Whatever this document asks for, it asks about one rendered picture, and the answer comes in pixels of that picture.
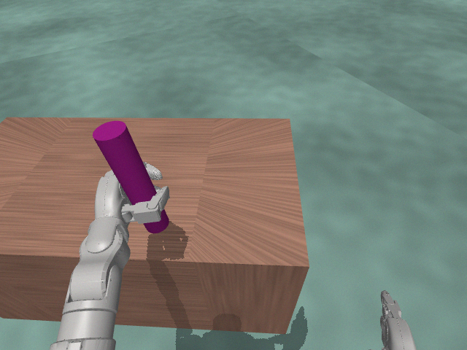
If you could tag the left robot hand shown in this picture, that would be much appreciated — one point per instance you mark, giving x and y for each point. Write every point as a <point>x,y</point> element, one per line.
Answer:
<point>112,201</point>

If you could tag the left robot arm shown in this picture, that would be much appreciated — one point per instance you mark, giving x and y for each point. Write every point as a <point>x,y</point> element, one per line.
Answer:
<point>93,295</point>

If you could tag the can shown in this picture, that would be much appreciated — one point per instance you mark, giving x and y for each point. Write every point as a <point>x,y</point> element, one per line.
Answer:
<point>117,146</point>

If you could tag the right robot hand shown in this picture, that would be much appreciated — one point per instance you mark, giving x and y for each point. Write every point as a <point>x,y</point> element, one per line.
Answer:
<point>396,334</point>

